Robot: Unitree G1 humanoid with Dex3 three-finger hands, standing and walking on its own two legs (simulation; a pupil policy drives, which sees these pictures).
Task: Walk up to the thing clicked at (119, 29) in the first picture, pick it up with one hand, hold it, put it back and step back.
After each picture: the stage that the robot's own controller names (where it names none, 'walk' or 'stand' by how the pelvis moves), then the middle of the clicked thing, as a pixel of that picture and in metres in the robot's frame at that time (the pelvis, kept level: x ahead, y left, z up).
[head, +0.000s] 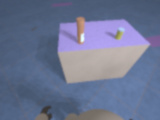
stand; (119, 33) +0.88 -0.28 +0.00
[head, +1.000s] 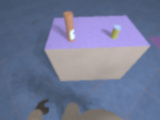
sink last; (115, 32) +0.80 -0.19 +0.03
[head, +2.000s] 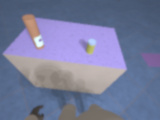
rise first; (90, 46) +0.58 +0.03 +0.03
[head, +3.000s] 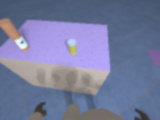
stand; (72, 47) +0.53 +0.18 +0.03
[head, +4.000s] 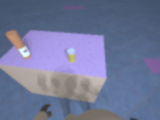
stand; (71, 55) +0.52 +0.18 +0.00
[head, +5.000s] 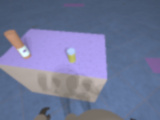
stand; (71, 55) +0.51 +0.18 +0.00
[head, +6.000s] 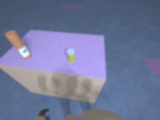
stand; (71, 56) +0.51 +0.18 +0.00
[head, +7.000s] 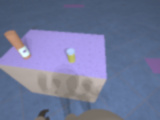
stand; (71, 55) +0.51 +0.18 +0.00
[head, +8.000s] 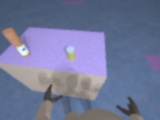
rise first; (71, 54) +0.52 +0.19 +0.00
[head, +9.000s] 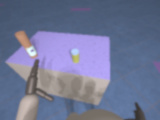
go down; (75, 56) +0.51 +0.18 +0.01
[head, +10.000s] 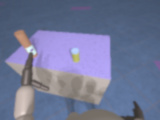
go down; (75, 55) +0.52 +0.17 +0.01
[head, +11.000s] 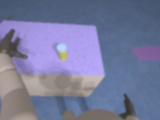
go down; (62, 52) +0.48 +0.18 +0.04
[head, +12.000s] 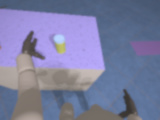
close in; (60, 44) +0.50 +0.18 +0.06
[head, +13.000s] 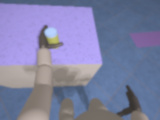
close; (53, 39) +0.52 +0.19 +0.09
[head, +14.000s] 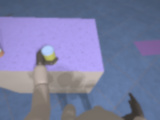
lift; (50, 56) +0.42 +0.24 +0.07
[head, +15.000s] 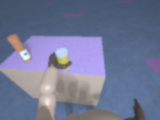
lift; (63, 59) +0.33 +0.17 +0.19
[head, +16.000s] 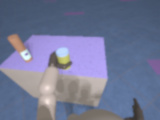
hold; (64, 59) +0.33 +0.17 +0.19
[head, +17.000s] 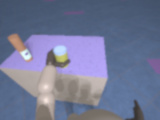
hold; (61, 57) +0.33 +0.18 +0.20
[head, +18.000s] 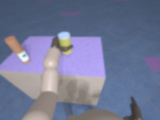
crouch; (65, 43) +0.42 +0.16 +0.23
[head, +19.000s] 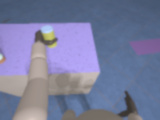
lower; (49, 37) +0.52 +0.22 +0.15
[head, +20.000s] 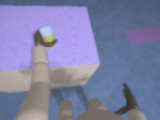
lower; (48, 37) +0.53 +0.20 +0.08
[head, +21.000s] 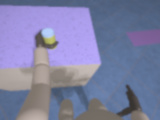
lower; (50, 39) +0.52 +0.20 +0.08
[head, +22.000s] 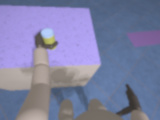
lower; (49, 39) +0.52 +0.21 +0.08
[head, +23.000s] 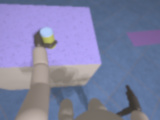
lower; (48, 38) +0.52 +0.21 +0.08
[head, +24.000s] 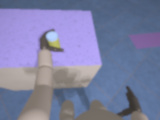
open; (54, 42) +0.51 +0.19 +0.08
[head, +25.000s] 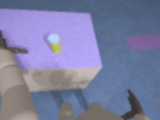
sink last; (55, 44) +0.50 +0.19 +0.07
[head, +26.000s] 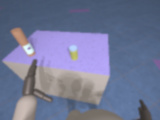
sink last; (73, 53) +0.53 +0.19 +0.05
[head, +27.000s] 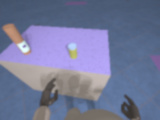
stand; (73, 51) +0.51 +0.18 +0.05
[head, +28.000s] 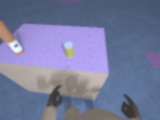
stand; (69, 50) +0.50 +0.19 +0.06
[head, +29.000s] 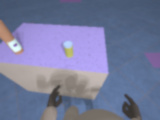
stand; (68, 49) +0.51 +0.19 +0.07
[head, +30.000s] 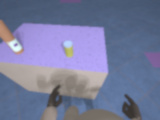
stand; (68, 49) +0.51 +0.19 +0.07
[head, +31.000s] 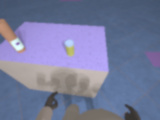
stand; (70, 48) +0.52 +0.18 +0.06
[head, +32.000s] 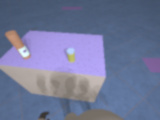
stand; (71, 55) +0.52 +0.18 +0.00
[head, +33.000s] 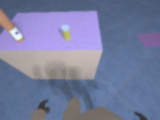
walk; (66, 33) +0.66 +0.22 +0.03
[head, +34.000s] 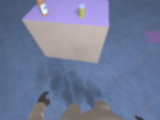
walk; (81, 11) +1.01 +0.15 +0.03
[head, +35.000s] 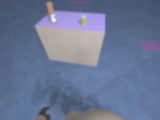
stand; (83, 20) +1.16 +0.16 +0.02
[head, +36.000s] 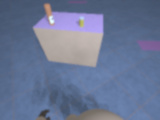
stand; (81, 22) +1.14 +0.16 +0.00
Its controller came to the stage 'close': yes
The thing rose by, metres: 0.22
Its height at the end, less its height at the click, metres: +0.00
